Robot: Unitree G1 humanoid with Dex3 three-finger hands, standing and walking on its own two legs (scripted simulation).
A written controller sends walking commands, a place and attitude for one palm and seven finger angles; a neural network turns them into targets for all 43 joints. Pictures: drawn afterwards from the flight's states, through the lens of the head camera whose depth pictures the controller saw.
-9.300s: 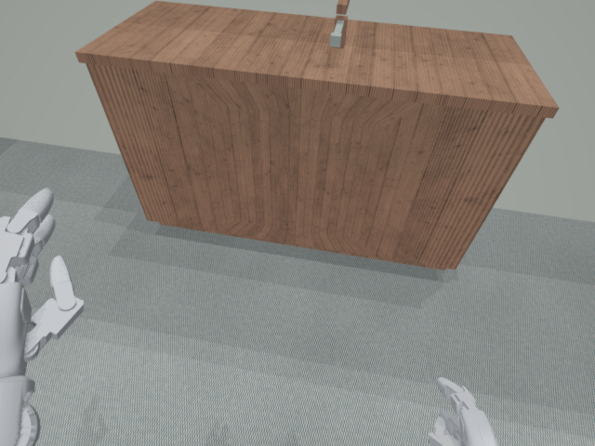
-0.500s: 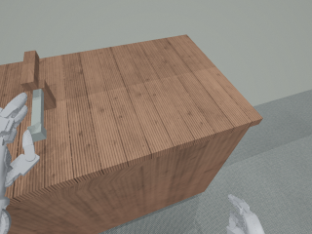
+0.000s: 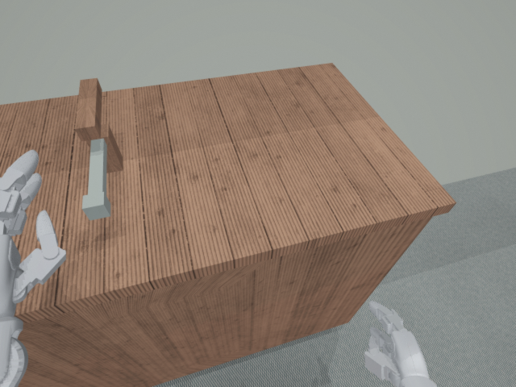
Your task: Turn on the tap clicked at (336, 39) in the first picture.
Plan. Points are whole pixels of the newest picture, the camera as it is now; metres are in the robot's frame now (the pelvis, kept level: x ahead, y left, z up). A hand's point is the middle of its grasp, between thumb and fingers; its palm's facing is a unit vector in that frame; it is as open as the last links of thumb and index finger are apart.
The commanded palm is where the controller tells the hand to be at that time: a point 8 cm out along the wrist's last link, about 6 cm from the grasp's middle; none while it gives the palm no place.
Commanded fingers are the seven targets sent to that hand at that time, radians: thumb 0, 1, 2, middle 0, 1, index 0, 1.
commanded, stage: look again from close up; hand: left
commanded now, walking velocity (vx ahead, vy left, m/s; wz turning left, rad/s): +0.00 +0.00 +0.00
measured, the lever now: (96, 206) +0.32 +0.27 +0.11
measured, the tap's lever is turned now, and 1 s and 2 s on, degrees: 0 0 0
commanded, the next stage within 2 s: shuffle to correct the standing spot in 0.30 s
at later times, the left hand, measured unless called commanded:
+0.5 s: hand (69, 260) +0.21 +0.23 +0.16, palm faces +0.36 -0.85 -0.38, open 7.4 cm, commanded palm +0.16 +0.27 +0.18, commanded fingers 0.00 0.90 0.90 -0.20 -0.30 -0.20 -0.30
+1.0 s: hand (117, 267) +0.21 +0.18 +0.16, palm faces +0.32 -0.87 -0.38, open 7.4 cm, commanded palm +0.15 +0.22 +0.18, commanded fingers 0.00 0.90 0.90 -0.20 -0.30 -0.20 -0.30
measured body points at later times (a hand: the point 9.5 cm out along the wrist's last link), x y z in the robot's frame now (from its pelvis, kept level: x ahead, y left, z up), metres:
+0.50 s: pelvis +0.00 -0.01 +0.00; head +0.00 +0.00 +0.45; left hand +0.19 +0.28 +0.18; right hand +0.17 -0.24 -0.07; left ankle +0.03 +0.08 -0.74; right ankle +0.02 -0.12 -0.74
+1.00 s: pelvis -0.01 -0.05 +0.00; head +0.01 -0.05 +0.45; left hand +0.19 +0.22 +0.18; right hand +0.17 -0.28 -0.08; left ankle +0.03 +0.08 -0.74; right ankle +0.02 -0.12 -0.74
